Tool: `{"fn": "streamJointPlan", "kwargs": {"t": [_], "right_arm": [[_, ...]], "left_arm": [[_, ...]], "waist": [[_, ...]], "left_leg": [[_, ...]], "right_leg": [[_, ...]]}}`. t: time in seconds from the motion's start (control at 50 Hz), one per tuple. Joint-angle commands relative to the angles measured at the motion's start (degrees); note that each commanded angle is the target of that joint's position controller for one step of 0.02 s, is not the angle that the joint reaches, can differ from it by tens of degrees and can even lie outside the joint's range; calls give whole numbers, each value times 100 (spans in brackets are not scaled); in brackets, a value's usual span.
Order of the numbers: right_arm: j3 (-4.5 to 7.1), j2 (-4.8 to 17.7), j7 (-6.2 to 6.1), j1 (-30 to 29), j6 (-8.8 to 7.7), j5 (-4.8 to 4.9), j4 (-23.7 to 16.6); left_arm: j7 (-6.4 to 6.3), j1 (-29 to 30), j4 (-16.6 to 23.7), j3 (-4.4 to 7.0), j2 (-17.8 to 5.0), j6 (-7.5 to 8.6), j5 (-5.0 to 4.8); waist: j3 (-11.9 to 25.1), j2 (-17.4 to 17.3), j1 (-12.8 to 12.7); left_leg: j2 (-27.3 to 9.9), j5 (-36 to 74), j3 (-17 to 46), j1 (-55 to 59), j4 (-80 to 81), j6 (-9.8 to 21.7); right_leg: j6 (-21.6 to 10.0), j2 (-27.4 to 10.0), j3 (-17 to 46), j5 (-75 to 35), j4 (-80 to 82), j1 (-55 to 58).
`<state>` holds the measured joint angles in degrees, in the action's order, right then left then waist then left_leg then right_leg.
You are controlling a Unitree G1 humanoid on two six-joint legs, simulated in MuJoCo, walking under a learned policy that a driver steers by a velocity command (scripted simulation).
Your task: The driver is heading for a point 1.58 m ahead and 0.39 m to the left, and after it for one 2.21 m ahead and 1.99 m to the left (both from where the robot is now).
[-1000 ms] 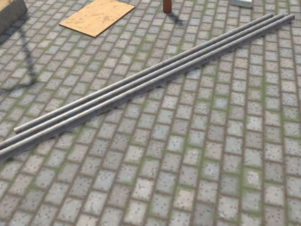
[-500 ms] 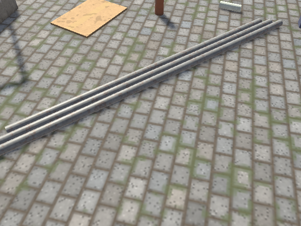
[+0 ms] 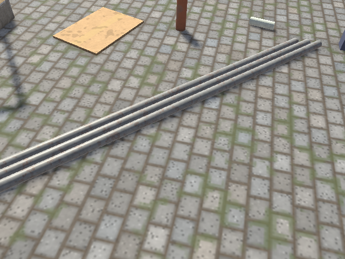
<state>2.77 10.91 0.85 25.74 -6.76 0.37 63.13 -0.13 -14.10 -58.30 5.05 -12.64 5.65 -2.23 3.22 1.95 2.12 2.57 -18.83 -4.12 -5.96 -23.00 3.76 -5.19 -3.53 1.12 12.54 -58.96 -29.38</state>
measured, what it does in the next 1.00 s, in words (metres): goes down, turning left: right foot 0.12 m lower, then left foot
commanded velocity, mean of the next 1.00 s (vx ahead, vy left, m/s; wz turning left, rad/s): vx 0.48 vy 0.00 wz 0.22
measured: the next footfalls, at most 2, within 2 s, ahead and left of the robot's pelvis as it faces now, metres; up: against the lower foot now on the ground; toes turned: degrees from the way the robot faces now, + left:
right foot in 0.38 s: +0.40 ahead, -0.14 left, -0.12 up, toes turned -2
left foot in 0.90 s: +0.66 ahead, +0.12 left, -0.12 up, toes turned +15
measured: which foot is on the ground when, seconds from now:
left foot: down 0.00-0.38, up 0.40-0.88, down 0.90-1.00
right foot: up 0.00-0.36, down 0.38-0.90, up 0.92-1.00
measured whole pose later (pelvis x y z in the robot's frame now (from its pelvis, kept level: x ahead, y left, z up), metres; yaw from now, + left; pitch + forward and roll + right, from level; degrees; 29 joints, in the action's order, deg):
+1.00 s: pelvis +0.57 +0.03 -0.13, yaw +16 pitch +2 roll -1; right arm 4.7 15.5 2.2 8.8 -3.9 0.8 43.6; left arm 0.4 -12.4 -52.2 2.5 -16.2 6.5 -1.1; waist -2.7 0.4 -0.3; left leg 4.1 -11.3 -1.3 -24.5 -33.7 5.5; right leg -0.8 -1.6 0.1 25.3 -69.5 -19.8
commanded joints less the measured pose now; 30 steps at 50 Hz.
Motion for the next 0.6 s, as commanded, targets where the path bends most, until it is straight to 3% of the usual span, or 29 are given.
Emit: {"fn": "streamJointPlan", "kwargs": {"t": [0.02,0.08,0.12,0.18,0.24,0.28,0.32,0.34,0.36,0.38,0.4,0.42,0.44,0.46,0.48,0.5,0.52,0.54,0.56,0.6], "right_arm": [[-22,528,-80,386,-93,-46,-118],[-8,694,-308,427,-38,-19,-158],[-4,733,-399,423,-5,15,-180],[-24,627,-380,537,-10,59,-182],[-23,590,-340,882,49,55,-153],[5,639,-344,1036,150,76,-194],[54,768,-299,997,227,123,-239],[91,880,-235,954,246,67,-241],[77,899,-157,735,257,29,-277],[57,793,-77,449,187,5,-350],[-116,89,-9,1207,46,10,-312],[-111,602,47,1344,-130,321,-481],[-56,803,40,705,-194,529,-791],[-60,820,-68,22,-136,498,-1003],[65,1047,-208,-388,-36,299,-989],[58,767,-271,-77,105,194,-961],[58,538,-284,6,240,87,-900],[72,375,-276,39,309,94,-951],[78,331,-292,-154,329,118,-1017],[118,423,-245,-644,287,71,-1265]], "left_arm": [[85,531,447,92,-401,80,-27],[155,1302,802,30,-245,74,105],[287,1571,944,-28,-187,84,181],[466,1954,1195,-105,-195,64,203],[595,2563,1553,-220,-189,101,178],[674,2863,1689,-271,-231,189,146],[630,2590,1640,-251,-353,250,194],[590,1896,1429,-175,-516,260,175],[528,582,1011,-59,-727,246,148],[487,-852,582,18,-996,182,208],[439,-1342,444,-42,-1243,143,428],[417,-1904,307,55,-1348,53,241],[310,-1648,421,80,-1391,-69,275],[225,-918,570,34,-1157,-103,317],[202,148,915,-136,-715,12,308],[215,525,926,-115,-877,112,368],[263,707,850,-140,-738,174,326],[271,740,786,-157,-619,165,318],[232,635,688,-157,-618,180,353],[97,356,558,-131,-694,179,362]], "waist": [[-937,-601,-51],[-1136,-535,44],[-1117,-503,85],[-1119,-430,221],[-1237,-385,494],[-1284,-330,675],[-1118,-309,569],[-704,-420,274],[-25,-331,-397],[570,-108,-1077],[1679,1316,-772],[2962,1488,-1144],[2672,898,-1061],[1796,-40,-833],[863,-1036,-511],[651,-610,-95],[118,-637,114],[-200,-212,218],[-365,24,182],[-381,223,78]], "left_leg": [[-1520,1525,1595,710,1385,616],[-1172,1541,1065,166,1431,574],[-1071,1468,759,-222,1196,494],[-1123,988,618,-589,556,404],[-1291,998,771,197,-275,417],[-1356,1384,942,896,-805,397],[-1268,2638,955,993,-1452,336],[-1218,3479,965,750,-2248,353],[-1005,3867,804,250,-3556,312],[-585,2225,579,-1290,-5629,52],[57,-2664,1011,-3575,-7998,-110],[57,-2526,1898,-4315,-8205,-151],[-332,-1966,1648,-4787,-7712,-235],[-620,-1372,1076,-4807,-7464,-328],[-814,-283,1042,-4235,-6661,-313],[-958,-38,1126,-3675,-6586,-415],[-1143,14,1186,-3142,-5901,-508],[-1206,11,1221,-2871,-5219,-529],[-1195,192,1099,-2742,-4762,-537],[-1152,984,1022,-2864,-3769,-456]], "right_leg": [[45,-318,253,-938,552,-1729],[188,-87,-1,-2176,1959,-1270],[139,-8,-97,-3127,2573,-749],[-18,28,-139,-3854,2875,-329],[-77,-23,-94,-3528,3344,-906],[2,-65,-130,-3319,3791,-1281],[-9,54,-279,-2935,4105,-620],[-111,194,-384,-2788,3938,386],[-274,219,-485,-3214,3955,1997],[-585,-404,-1,-4287,3501,4070],[-1105,-1646,1103,-7294,1334,6535],[-1891,-2170,2502,-6096,1743,7530],[-1996,-2299,2930,-2893,2801,6930],[-1781,-2177,2979,-1227,3639,5591],[-1456,-1941,2456,-1226,4225,3813],[-1638,-2172,2605,-1606,4328,2795],[-1401,-1795,1881,-2234,4486,1693],[-1160,-1437,1188,-2147,4629,1134],[-1038,-1202,765,-2300,4807,878],[-876,-1008,156,-3000,4870,1139]]}}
